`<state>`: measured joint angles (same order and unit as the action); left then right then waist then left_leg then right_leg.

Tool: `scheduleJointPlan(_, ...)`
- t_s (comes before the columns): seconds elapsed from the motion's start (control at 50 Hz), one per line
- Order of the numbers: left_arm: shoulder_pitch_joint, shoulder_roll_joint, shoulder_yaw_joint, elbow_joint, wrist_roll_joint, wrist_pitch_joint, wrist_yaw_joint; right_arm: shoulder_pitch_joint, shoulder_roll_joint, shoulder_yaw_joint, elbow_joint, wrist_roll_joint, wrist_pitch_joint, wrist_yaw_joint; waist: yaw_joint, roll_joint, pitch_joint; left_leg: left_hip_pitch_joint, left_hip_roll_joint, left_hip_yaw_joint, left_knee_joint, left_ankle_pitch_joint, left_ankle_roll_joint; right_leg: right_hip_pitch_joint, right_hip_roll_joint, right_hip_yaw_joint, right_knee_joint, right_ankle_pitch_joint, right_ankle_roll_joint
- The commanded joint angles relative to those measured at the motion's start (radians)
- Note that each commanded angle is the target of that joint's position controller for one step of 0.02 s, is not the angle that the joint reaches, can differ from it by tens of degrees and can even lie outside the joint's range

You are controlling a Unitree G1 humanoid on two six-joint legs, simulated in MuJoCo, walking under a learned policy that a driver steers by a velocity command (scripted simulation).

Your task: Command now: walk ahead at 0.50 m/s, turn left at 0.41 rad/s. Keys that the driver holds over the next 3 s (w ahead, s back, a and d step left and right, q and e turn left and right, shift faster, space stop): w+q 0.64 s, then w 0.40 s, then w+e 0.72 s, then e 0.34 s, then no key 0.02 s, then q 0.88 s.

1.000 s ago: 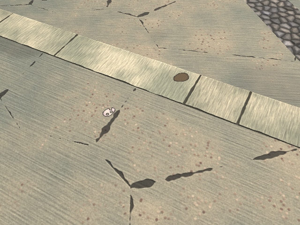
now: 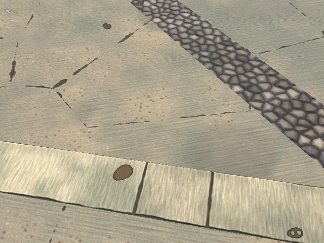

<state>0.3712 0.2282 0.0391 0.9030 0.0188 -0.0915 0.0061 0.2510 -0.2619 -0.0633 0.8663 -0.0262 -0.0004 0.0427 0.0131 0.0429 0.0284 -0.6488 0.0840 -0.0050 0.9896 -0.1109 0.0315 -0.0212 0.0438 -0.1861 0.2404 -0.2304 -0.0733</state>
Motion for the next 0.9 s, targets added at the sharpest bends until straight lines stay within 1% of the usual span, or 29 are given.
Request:
scheduleJointPlan(0.02,-0.022,0.095,0.017,-0.042,-0.001,-0.018,0.006,-0.084,-0.008,0.007,-0.078,-0.002,-0.011,0.012,-0.006,-0.108,0.069,-0.029,0.008,0.024,-0.133,0.109,0.0,-0.048,-0.264,0.059,-0.114,0.357,-0.072)
scheduleJointPlan(0.1,0.046,0.12,0.021,-0.002,0.002,-0.008,0.017,-0.2,-0.004,0.019,-0.13,-0.009,-0.014,0.024,0.026,-0.099,0.091,0.0,-0.016,0.105,-0.295,0.095,0.043,0.049,-0.296,0.0,-0.075,0.492,-0.061)
scheduleJointPlan(0.14,0.05,0.139,0.024,0.009,0.004,0.0,0.023,-0.199,-0.012,0.016,-0.14,-0.01,-0.013,0.022,0.014,-0.104,0.075,0.05,-0.054,0.139,-0.337,0.023,0.079,0.107,-0.306,-0.033,0.003,0.7,-0.047)
scheduleJointPlan(0.18,0.037,0.174,0.032,0.011,0.007,0.011,0.03,-0.133,-0.034,0.005,-0.129,-0.013,-0.011,0.012,-0.022,-0.132,0.02,0.155,-0.122,0.181,-0.343,-0.089,0.122,0.147,-0.31,-0.061,0.16,0.995,-0.037)
scheduleJointPlan(0.2,0.028,0.19,0.037,0.01,0.009,0.021,0.031,-0.052,-0.051,-0.005,-0.109,-0.013,-0.014,0.006,-0.058,-0.135,-0.03,0.246,-0.156,0.185,-0.36,-0.14,0.148,0.142,-0.311,-0.066,0.302,1.055,-0.037)
scheduleJointPlan(0.22,0.017,0.202,0.04,0.003,0.006,0.03,0.029,0.073,-0.077,-0.022,-0.073,-0.018,-0.023,-0.003,-0.117,-0.114,-0.102,0.416,-0.184,0.165,-0.432,-0.131,0.179,0.074,-0.3,-0.074,0.507,0.966,-0.025)
scheduleJointPlan(0.24,0.007,0.184,0.035,-0.023,0.004,0.029,0.024,0.218,-0.163,-0.054,-0.036,-0.029,-0.027,-0.018,-0.183,-0.023,-0.192,0.655,-0.062,-0.031,-0.507,-0.197,0.236,-0.125,-0.263,-0.08,0.808,0.658,0.008)
scheduleJointPlan(0.26,0.025,0.077,0.017,-0.1,-0.01,0.019,0.003,0.162,-0.281,-0.084,-0.061,-0.007,-0.016,-0.028,-0.097,0.253,-0.273,0.954,0.234,-0.621,-0.618,-0.154,0.408,-0.593,-0.011,-0.015,1.217,-0.27,0.081)
scheduleJointPlan(0.28,-0.084,0.152,0.025,-0.128,0.003,0.006,-0.002,0.182,-0.273,-0.084,-0.07,0.021,-0.005,-0.03,-0.15,0.055,-0.292,0.951,0.257,-0.708,-0.706,-0.098,0.432,-0.716,-0.02,0.209,1.274,-0.251,0.076)
scheduleJointPlan(0.3,-0.134,0.131,0.018,-0.146,-0.007,-0.008,-0.005,0.13,-0.226,-0.071,-0.061,0.022,-0.005,-0.041,-0.119,-0.002,-0.158,0.844,0.247,-0.563,-0.711,-0.053,0.4,-0.758,-0.087,0.234,1.224,-0.166,0.067)
scheduleJointPlan(0.32,-0.117,0.13,0.016,-0.137,-0.01,-0.017,-0.003,0.095,-0.163,-0.055,-0.052,0.022,-0.009,-0.044,-0.068,-0.075,-0.057,0.686,0.202,-0.465,-0.73,0.048,0.345,-0.702,-0.126,0.225,1.104,-0.113,0.065)
scheduleJointPlan(0.34,-0.122,0.124,0.017,-0.139,0.004,-0.006,-0.002,0.057,-0.133,-0.045,-0.052,0.023,-0.018,-0.048,-0.029,-0.089,-0.019,0.592,0.142,-0.385,-0.738,0.118,0.303,-0.644,-0.152,0.235,1.019,-0.105,0.073)
scheduleJointPlan(0.36,-0.091,0.119,0.015,-0.128,0.021,0.015,-0.003,0.023,-0.114,-0.037,-0.063,0.024,-0.027,-0.05,0.0,-0.078,-0.018,0.526,0.101,-0.324,-0.751,0.177,0.285,-0.576,-0.157,0.232,0.978,-0.097,0.085)
scheduleJointPlan(0.38,-0.075,0.113,0.015,-0.126,0.03,0.034,-0.006,0.021,-0.112,-0.034,-0.066,0.026,-0.038,-0.047,0.012,-0.066,-0.029,0.498,0.079,-0.294,-0.757,0.216,0.28,-0.543,-0.156,0.227,0.943,-0.095,0.096)
scheduleJointPlan(0.44,-0.121,0.092,0.01,-0.153,0.03,0.062,-0.015,0.062,-0.151,-0.043,-0.059,0.027,-0.056,-0.039,0.011,-0.042,-0.02,0.454,0.034,-0.251,-0.777,0.239,0.272,-0.558,-0.153,0.196,0.822,-0.034,0.125)
scheduleJointPlan(0.5,-0.258,0.095,0.007,-0.202,0.025,0.067,-0.016,0.118,-0.153,-0.044,-0.055,0.026,-0.054,-0.037,-0.037,-0.01,0.013,0.479,0.012,-0.264,-0.787,0.187,0.24,-0.625,-0.149,0.191,0.661,0.09,0.142)
scheduleJointPlan(0.54,-0.323,0.094,0.003,-0.225,0.021,0.065,-0.019,0.155,-0.155,-0.045,-0.054,0.026,-0.051,-0.037,-0.068,0.01,0.009,0.522,0.006,-0.275,-0.768,0.197,0.22,-0.638,-0.133,0.194,0.573,0.159,0.141)
scheduleJointPlan(0.64,-0.444,0.105,-0.005,-0.281,0.011,0.049,-0.025,0.22,-0.167,-0.047,-0.056,0.012,-0.046,-0.048,-0.115,0.025,0.005,0.632,0.028,-0.33,-0.683,0.315,0.205,-0.632,-0.082,0.198,0.422,0.179,0.121)
scheduleJointPlan(0.68,-0.416,0.115,-0.004,-0.284,0.01,0.038,-0.026,0.205,-0.173,-0.046,-0.061,0.008,-0.047,-0.057,-0.092,0.04,0.002,0.64,0.046,-0.346,-0.655,0.342,0.182,-0.551,-0.07,0.201,0.352,0.152,0.095)
scheduleJointPlan(0.7,-0.366,0.126,0.0,-0.271,0.01,0.033,-0.025,0.181,-0.177,-0.046,-0.066,0.008,-0.05,-0.059,-0.065,0.047,-0.003,0.615,0.051,-0.347,-0.635,0.366,0.162,-0.46,-0.059,0.198,0.316,0.126,0.076)
scheduleJointPlan(0.72,-0.285,0.144,0.009,-0.246,0.011,0.028,-0.02,0.162,-0.184,-0.046,-0.069,0.006,-0.054,-0.058,-0.029,0.048,-0.029,0.592,0.045,-0.341,-0.576,0.451,0.145,-0.338,-0.032,0.183,0.293,0.085,0.054)
scheduleJointPlan(0.74,-0.157,0.16,0.02,-0.204,0.016,0.018,-0.012,0.15,-0.18,-0.042,-0.065,0.011,-0.059,-0.053,0.038,0.005,-0.083,0.569,-0.002,-0.298,-0.423,0.504,0.123,-0.177,-0.019,0.172,0.228,0.098,0.029)
scheduleJointPlan(0.76,-0.011,0.212,0.035,-0.183,0.032,0.006,0.001,0.156,-0.137,-0.029,-0.076,0.017,-0.066,-0.046,0.099,-0.071,-0.193,0.468,-0.063,-0.236,-0.181,0.35,0.096,0.034,-0.158,0.314,0.196,-0.008,-0.018)
scheduleJointPlan(0.78,0.076,0.318,0.059,-0.177,0.047,0.011,0.009,0.269,-0.05,-0.011,-0.098,0.044,-0.069,-0.042,0.064,-0.281,-0.321,0.188,-0.22,-0.126,0.14,-0.207,0.047,0.29,-0.429,0.767,0.126,-0.133,-0.13)
scheduleJointPlan(0.8,0.045,0.286,0.06,-0.159,0.017,0.028,0.001,0.295,-0.112,-0.016,-0.077,0.015,-0.063,-0.046,0.034,-0.277,-0.297,0.055,-0.215,-0.132,0.257,-0.406,0.051,0.234,-0.468,1.006,0.016,-0.246,-0.178)
scheduleJointPlan(0.82,-0.052,0.202,0.043,-0.181,0.008,0.032,-0.003,0.222,-0.131,-0.02,-0.074,0.001,-0.056,-0.045,0.012,-0.134,-0.126,0.012,-0.157,-0.147,0.299,-0.323,0.053,0.093,-0.431,0.864,0.008,-0.304,-0.168)
scheduleJointPlan(0.84,-0.108,0.145,0.029,-0.184,0.008,0.028,-0.009,0.14,-0.123,-0.015,-0.087,-0.002,-0.057,-0.035,0.012,-0.066,-0.049,0.025,-0.124,-0.136,0.25,-0.255,0.05,-0.017,-0.372,0.714,-0.005,-0.222,-0.148)
scheduleJointPlan(0.86,-0.124,0.123,0.021,-0.175,0.012,0.023,-0.009,0.112,-0.108,-0.012,-0.097,-0.001,-0.054,-0.028,-0.005,-0.09,-0.014,0.046,-0.096,-0.127,0.193,-0.229,0.046,-0.078,-0.32,0.6,-0.023,-0.108,-0.121)
scheduleJointPlan(0.9,-0.098,0.115,0.017,-0.142,0.006,0.007,-0.011,0.125,-0.093,-0.005,-0.089,-0.012,-0.036,-0.017,-0.027,-0.149,-0.015,0.103,-0.082,-0.109,0.133,-0.211,0.029,-0.132,-0.263,0.475,-0.039,0.077,-0.102)
